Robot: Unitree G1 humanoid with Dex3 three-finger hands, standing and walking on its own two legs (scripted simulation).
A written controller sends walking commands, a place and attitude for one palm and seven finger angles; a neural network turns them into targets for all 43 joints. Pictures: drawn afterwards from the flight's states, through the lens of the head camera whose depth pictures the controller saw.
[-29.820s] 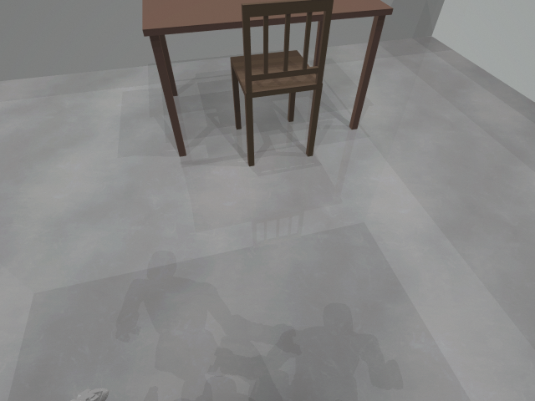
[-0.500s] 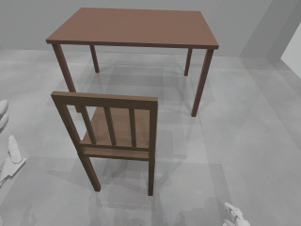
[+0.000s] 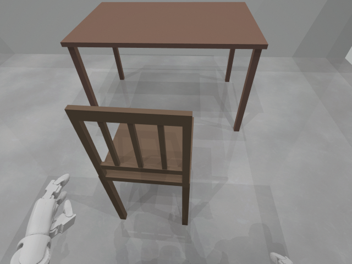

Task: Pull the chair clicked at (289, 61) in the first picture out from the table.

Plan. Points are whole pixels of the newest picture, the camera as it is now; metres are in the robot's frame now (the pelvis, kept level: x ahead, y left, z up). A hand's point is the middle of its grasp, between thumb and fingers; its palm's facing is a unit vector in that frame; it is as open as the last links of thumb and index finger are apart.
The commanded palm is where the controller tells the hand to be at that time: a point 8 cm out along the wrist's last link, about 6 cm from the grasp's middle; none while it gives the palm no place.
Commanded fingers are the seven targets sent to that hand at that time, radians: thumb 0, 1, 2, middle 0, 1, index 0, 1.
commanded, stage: let the arm hang, fingers relaxed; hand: left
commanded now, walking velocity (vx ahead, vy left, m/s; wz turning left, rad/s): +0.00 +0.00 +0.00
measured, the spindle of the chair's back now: (136, 146) +0.52 +0.17 -0.10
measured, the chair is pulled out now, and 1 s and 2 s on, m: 0.57 0.57 0.57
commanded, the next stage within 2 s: look to check the result in 0.98 s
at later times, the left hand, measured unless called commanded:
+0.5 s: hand out of the picture +0.01 +0.18 -0.16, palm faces +0.01 -0.97 -0.23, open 7.3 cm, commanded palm none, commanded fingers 0.00 0.90 0.90 -0.20 -0.30 -0.20 -0.30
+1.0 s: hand out of the picture +0.04 +0.15 -0.17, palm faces +0.03 -0.98 -0.19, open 7.4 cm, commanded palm none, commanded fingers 0.00 0.90 0.90 -0.20 -0.30 -0.20 -0.30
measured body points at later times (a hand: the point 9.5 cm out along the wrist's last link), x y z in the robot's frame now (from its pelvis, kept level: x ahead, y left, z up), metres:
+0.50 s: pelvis +0.03 -0.01 +0.01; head +0.05 -0.01 +0.46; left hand +0.01 +0.23 -0.15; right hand +0.00 -0.22 -0.15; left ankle +0.03 +0.12 -0.73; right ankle +0.07 -0.13 -0.73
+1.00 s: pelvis +0.04 -0.02 +0.01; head +0.05 -0.03 +0.46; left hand +0.04 +0.20 -0.15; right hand +0.00 -0.22 -0.16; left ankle +0.03 +0.12 -0.73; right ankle +0.07 -0.13 -0.73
